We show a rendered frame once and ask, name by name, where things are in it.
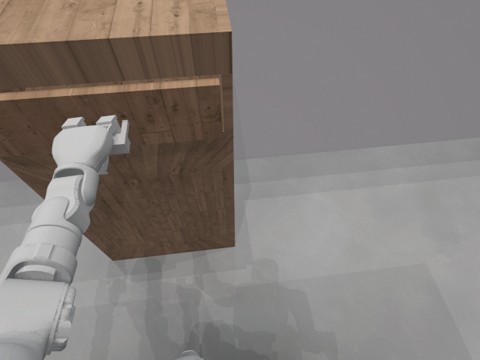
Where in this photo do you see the left robot hand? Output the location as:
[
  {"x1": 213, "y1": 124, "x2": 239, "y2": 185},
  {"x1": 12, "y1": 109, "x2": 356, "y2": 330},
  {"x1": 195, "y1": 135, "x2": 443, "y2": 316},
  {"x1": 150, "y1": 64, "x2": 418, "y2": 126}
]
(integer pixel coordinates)
[{"x1": 52, "y1": 115, "x2": 121, "y2": 175}]

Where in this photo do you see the robot left upper arm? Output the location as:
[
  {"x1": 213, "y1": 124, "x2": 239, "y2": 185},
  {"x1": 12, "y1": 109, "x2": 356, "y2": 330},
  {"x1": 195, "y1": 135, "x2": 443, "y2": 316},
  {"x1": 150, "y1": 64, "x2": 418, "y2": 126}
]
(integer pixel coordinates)
[{"x1": 0, "y1": 278, "x2": 77, "y2": 360}]

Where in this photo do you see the cabinet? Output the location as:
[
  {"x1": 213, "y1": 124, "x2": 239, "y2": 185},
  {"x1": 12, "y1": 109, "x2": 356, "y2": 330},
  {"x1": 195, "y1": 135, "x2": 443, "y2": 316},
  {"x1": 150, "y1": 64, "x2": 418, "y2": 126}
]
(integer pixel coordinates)
[{"x1": 0, "y1": 0, "x2": 235, "y2": 261}]

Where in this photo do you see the drawer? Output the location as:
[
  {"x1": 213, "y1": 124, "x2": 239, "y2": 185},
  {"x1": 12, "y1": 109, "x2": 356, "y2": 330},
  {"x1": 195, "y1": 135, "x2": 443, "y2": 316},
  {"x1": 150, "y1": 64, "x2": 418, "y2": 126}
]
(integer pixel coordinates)
[{"x1": 0, "y1": 75, "x2": 223, "y2": 158}]

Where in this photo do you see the handle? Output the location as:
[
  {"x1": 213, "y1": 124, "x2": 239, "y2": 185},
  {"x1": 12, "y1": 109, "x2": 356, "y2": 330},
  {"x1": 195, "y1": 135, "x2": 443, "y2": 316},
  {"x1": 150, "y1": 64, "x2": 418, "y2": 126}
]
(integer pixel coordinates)
[{"x1": 109, "y1": 120, "x2": 131, "y2": 155}]

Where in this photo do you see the robot left forearm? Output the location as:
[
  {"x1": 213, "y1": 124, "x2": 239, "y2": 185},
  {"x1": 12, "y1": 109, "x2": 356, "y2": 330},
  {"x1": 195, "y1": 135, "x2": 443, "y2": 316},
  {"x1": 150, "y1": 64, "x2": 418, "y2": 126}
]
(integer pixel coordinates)
[{"x1": 0, "y1": 163, "x2": 99, "y2": 287}]

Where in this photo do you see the robot left shin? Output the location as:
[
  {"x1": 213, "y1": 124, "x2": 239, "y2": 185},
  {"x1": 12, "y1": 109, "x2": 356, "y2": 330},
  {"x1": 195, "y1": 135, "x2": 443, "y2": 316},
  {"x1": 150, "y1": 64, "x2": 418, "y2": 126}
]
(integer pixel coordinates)
[{"x1": 181, "y1": 350, "x2": 199, "y2": 357}]

